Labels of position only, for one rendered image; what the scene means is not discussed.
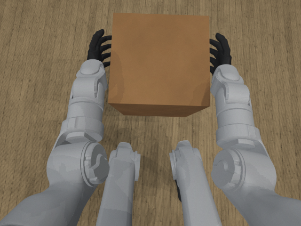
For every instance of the left robot hand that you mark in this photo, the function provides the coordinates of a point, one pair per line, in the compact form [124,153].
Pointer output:
[95,48]

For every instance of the right robot forearm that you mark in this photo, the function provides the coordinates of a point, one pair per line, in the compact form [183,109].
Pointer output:
[234,112]

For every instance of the left robot forearm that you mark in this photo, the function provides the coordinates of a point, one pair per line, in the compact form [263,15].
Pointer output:
[86,104]

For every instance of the right robot hand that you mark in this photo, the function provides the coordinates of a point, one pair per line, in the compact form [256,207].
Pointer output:
[222,54]

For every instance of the robot left upper arm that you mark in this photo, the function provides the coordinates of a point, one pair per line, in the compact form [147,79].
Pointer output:
[74,172]

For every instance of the robot right upper arm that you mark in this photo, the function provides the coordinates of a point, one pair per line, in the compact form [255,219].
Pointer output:
[248,180]

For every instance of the carton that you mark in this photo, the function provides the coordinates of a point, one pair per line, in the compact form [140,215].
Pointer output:
[160,64]

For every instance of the right robot shin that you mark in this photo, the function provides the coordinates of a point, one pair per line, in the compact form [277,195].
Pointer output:
[185,143]

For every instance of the right robot thigh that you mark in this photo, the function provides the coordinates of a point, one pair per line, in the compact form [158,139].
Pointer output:
[198,205]

